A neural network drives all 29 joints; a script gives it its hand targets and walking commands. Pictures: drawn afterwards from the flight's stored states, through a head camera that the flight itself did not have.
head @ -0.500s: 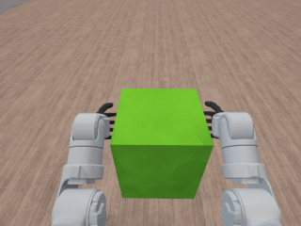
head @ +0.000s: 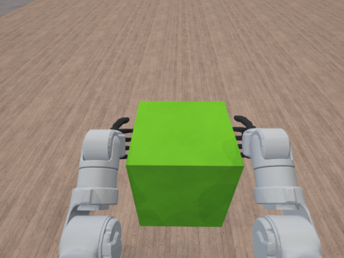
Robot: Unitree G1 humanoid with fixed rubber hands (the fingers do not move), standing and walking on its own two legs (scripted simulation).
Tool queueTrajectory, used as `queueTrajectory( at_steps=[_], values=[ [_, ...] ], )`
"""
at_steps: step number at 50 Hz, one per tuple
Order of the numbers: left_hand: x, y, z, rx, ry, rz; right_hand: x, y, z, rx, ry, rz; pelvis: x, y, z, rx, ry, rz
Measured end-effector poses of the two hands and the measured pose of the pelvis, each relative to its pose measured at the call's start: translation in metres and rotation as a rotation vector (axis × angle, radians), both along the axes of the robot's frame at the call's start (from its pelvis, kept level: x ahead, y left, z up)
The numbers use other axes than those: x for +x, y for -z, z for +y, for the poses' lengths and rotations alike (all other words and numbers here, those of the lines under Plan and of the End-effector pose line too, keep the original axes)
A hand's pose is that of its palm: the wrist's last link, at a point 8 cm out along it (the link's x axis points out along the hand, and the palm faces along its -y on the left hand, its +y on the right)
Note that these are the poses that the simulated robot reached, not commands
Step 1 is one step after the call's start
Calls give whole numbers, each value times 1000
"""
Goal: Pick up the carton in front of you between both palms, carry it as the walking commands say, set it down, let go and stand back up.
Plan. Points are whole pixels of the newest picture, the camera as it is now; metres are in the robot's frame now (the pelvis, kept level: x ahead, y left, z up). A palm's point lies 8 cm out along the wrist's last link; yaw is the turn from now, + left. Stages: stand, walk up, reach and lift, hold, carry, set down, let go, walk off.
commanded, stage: carry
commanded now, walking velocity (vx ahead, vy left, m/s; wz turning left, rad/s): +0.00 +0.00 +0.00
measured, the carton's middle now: (181, 165) +0.34 +0.00 +0.05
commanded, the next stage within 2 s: none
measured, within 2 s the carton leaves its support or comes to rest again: neither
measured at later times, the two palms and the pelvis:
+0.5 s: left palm (116, 133) +0.35 +0.14 +0.15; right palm (249, 132) +0.36 -0.15 +0.15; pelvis +0.01 +0.00 -0.01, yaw +0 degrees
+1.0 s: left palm (116, 83) +0.61 +0.20 +0.12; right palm (209, 84) +0.60 -0.10 +0.12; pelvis +0.24 +0.05 +0.00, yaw +2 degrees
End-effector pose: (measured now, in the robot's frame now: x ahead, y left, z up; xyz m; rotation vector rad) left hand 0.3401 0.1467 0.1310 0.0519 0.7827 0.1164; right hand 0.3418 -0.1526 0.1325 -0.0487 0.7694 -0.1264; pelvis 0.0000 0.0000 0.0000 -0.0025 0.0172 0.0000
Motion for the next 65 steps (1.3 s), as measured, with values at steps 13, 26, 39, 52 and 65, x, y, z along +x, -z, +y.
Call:
queueTrajectory(
  at_steps=[13,26,39,52,65],
  values=[
    [-1,0,0,0,-1,0,-1,0,0,0,0,0,-1,0,0,0,-1,0],
    [20,-21,-1,7,1,-61,21,-20,-1,-8,-13,-60,19,8,-2,-4,6,19],
    [145,-30,42,-16,-24,-55,153,-36,42,5,-11,-55,132,19,36,26,3,11],
    [295,15,54,-57,-37,59,286,16,54,10,36,60,267,-4,52,-13,-34,58],
    [435,54,55,-56,-174,27,465,57,56,87,-16,37,455,-3,31,4,-84,69]
  ],
)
